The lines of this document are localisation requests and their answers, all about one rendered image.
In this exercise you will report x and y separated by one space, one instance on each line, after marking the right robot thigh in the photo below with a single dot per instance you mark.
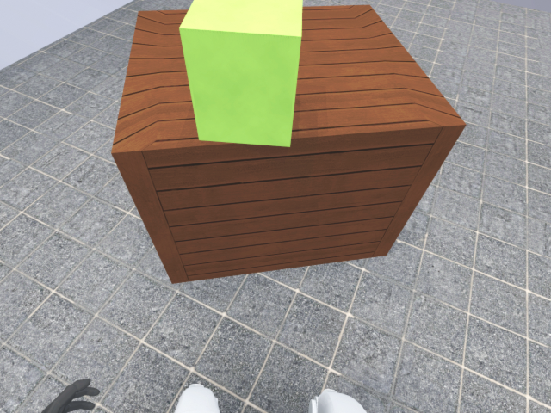
334 402

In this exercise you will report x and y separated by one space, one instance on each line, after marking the robot left hand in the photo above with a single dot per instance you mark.
63 402

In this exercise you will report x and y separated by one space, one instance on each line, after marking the robot thigh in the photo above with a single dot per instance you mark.
197 400
334 402

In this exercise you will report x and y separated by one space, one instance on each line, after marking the pedestal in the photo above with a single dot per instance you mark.
370 131

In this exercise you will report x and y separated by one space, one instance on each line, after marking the carton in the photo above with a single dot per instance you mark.
242 59

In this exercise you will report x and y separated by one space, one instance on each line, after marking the left robot thigh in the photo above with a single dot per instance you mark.
197 400

